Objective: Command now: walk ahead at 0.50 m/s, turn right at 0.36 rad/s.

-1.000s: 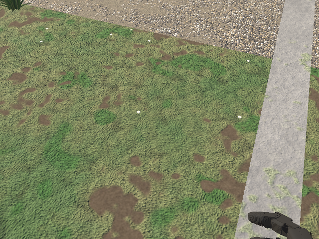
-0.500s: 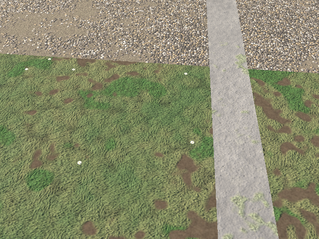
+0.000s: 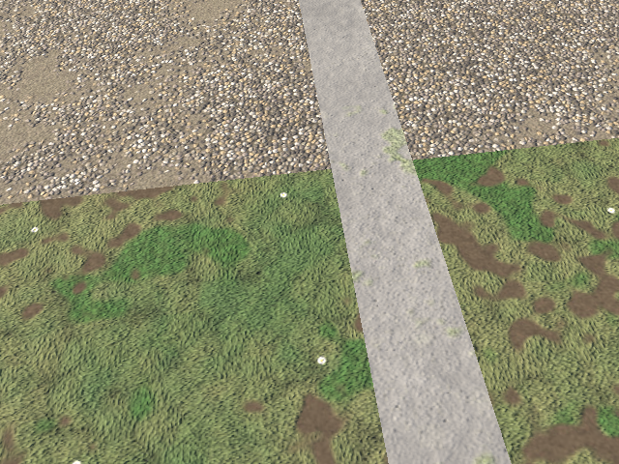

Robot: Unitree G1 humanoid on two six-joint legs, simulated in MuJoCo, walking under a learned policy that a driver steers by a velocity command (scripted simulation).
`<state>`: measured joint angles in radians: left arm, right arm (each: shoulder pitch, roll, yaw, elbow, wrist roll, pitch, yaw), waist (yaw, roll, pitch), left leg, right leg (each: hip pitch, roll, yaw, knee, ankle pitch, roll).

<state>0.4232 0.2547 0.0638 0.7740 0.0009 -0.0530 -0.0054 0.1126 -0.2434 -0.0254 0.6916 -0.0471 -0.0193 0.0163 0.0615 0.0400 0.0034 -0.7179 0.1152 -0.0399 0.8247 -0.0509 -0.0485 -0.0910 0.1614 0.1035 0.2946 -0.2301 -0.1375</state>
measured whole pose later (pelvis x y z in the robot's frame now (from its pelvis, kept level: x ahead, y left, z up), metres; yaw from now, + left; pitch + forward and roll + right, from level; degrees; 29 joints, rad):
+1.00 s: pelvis +0.54 +0.01 +0.00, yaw +14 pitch +1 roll -1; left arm 0.40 0.24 0.05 0.83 0.02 -0.09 0.01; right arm 0.18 -0.30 -0.08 0.75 -0.04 0.01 0.06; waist 0.04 0.05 0.00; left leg -0.67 0.06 -0.02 1.01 -0.15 0.03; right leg -0.07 0.01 -0.18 0.27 -0.23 -0.03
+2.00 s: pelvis +1.06 +0.19 +0.00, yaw +4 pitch +0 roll +0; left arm 0.31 0.28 0.07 0.87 0.00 -0.04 -0.01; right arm 0.16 -0.25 -0.03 0.77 -0.04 -0.05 0.00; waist 0.01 0.02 0.06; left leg -0.58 0.10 -0.05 1.10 -0.30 -0.03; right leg -0.19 0.15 0.02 0.37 -0.18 -0.15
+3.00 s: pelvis +1.19 +0.23 +0.00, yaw +14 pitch +0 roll +1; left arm 0.22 0.26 0.03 0.80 0.03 0.01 0.04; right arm 0.19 -0.29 -0.07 0.80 -0.01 0.09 0.04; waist 0.02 0.02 0.05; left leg -0.38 -0.01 -0.01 0.87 -0.45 -0.04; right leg -0.17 -0.03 -0.11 0.43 -0.26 -0.03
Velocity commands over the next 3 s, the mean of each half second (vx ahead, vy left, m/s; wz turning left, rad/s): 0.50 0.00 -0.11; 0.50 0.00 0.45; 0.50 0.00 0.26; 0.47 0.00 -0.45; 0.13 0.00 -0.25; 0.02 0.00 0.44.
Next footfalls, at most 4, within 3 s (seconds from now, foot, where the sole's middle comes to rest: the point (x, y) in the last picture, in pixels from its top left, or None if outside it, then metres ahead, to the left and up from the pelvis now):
0.20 left None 0.30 0.12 -0.78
0.70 right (395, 432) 0.56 -0.08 -0.78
1.22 left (272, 341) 0.77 0.20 -0.78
1.78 right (301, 233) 1.10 0.16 -0.78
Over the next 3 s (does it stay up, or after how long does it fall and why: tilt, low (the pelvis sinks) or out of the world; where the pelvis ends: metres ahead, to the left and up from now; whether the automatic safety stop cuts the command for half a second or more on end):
stays up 1.19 0.23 0.00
